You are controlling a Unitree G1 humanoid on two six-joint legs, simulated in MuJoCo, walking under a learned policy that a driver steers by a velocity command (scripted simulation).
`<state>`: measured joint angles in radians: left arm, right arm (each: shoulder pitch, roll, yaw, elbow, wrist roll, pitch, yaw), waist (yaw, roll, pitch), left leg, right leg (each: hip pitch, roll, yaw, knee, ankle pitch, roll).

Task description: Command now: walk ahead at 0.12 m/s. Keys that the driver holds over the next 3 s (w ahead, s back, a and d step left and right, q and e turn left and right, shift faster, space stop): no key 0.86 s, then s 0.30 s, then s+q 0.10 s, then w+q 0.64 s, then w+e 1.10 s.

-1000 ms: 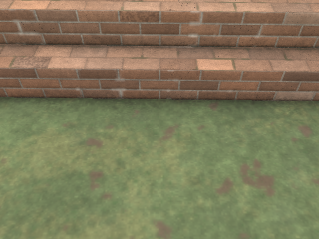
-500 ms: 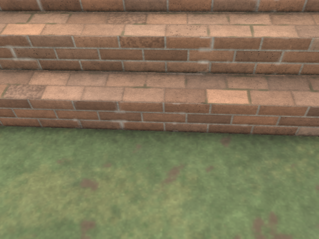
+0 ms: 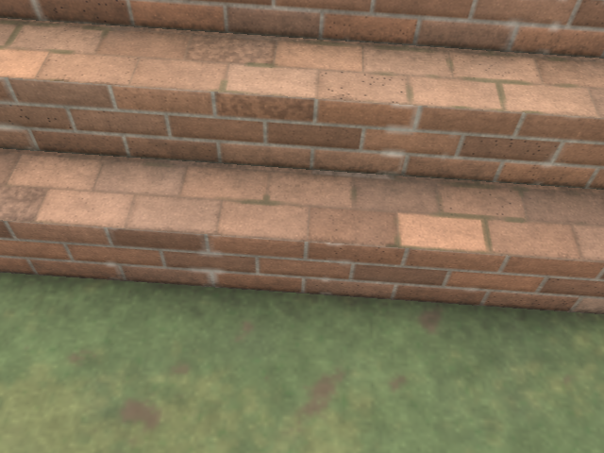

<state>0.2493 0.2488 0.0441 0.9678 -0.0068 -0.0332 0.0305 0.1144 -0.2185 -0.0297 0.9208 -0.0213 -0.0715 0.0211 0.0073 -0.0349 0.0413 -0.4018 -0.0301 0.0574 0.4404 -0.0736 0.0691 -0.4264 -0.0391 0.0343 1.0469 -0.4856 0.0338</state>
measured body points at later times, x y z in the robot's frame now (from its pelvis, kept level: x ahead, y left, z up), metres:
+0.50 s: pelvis +0.06 -0.02 +0.00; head +0.08 -0.02 +0.45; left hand +0.09 +0.22 -0.15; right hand +0.14 -0.27 -0.14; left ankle +0.10 +0.08 -0.73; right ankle +0.06 -0.15 -0.73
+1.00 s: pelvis +0.07 -0.02 +0.00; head +0.09 -0.02 +0.45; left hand +0.11 +0.23 -0.15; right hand +0.15 -0.28 -0.14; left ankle +0.10 +0.08 -0.73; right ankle +0.06 -0.15 -0.73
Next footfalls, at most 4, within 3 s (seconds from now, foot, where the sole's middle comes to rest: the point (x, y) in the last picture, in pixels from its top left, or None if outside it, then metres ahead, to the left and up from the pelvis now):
0.18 right None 0.10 -0.15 -0.77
1.26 right None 0.01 -0.17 -0.77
2.02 left None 0.16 0.20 -0.77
2.56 right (239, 424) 0.51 0.14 -0.77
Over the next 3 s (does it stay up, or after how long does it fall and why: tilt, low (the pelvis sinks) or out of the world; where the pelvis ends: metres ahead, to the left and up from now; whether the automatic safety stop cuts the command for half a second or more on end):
stays up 0.55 0.24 -0.01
